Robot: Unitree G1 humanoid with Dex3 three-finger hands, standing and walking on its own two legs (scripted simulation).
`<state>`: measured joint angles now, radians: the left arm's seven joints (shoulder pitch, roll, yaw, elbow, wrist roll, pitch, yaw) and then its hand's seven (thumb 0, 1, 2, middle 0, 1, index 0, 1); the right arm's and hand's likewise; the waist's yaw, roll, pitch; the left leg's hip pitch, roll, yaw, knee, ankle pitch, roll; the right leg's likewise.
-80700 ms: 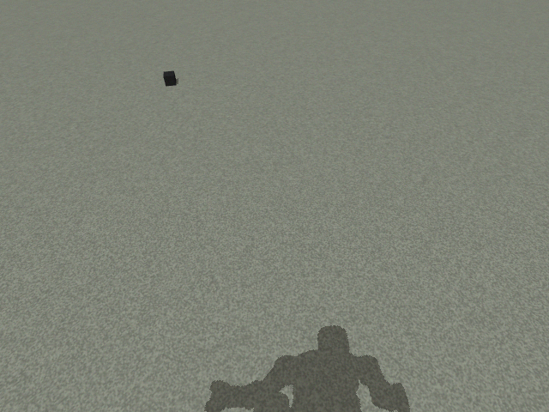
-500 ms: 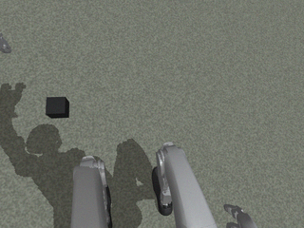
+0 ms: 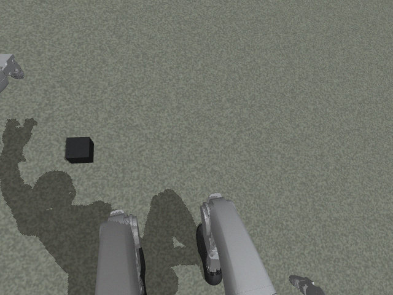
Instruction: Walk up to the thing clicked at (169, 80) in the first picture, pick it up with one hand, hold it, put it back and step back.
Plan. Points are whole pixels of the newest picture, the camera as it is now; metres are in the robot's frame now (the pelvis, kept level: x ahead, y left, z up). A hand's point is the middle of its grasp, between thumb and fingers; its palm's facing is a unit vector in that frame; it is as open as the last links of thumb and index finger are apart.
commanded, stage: go down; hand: left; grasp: from above
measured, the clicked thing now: (80, 150) +0.55 +0.27 -0.48
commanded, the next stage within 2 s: approach in 0.58 s
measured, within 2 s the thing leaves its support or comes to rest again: neither
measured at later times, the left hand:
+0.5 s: hand out of the picture +0.50 +0.32 -0.03, palm faces -0.45 -0.01 -0.89, open 14.3 cm
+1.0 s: hand (5, 121) +0.48 +0.31 -0.08, palm faces -0.53 -0.01 -0.85, open 14.0 cm
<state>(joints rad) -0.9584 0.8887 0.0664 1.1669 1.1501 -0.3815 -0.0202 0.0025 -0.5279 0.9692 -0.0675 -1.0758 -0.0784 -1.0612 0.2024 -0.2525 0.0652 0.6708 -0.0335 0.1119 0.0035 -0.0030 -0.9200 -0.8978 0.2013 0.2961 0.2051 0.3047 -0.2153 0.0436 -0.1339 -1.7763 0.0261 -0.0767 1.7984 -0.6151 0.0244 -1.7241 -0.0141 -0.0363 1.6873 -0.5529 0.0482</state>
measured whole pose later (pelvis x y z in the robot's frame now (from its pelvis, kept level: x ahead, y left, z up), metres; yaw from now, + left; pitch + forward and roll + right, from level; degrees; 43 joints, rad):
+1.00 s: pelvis +0.01 +0.00 +0.01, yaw +0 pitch +34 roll -7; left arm -0.98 0.86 0.00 1.34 1.19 -0.40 0.06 0.00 -0.51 0.93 -0.07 -1.10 -0.09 -1.08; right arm 0.19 -0.26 0.07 0.67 -0.04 0.09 0.01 0.00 -0.92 -0.90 0.20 0.30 0.20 0.31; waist -0.23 0.03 -0.14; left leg -1.75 0.04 -0.07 1.77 -0.63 0.03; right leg -1.70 0.00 -0.03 1.66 -0.56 0.04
